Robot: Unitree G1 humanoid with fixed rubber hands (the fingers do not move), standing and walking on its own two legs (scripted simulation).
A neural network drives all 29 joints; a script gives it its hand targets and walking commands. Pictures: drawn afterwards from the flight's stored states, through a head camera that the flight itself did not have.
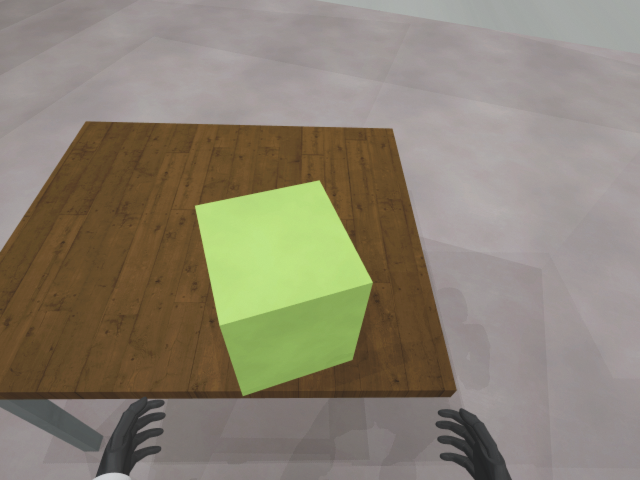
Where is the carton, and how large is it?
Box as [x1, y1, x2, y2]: [195, 180, 372, 395]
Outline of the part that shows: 319,180 195,206 219,325 243,395 352,359 372,282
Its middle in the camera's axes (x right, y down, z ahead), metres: -0.06 +0.08 +0.64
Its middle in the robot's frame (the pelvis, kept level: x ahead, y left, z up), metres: +0.41 +0.09 -0.07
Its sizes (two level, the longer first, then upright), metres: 0.210 0.200 0.250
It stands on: a table, 0.58 m high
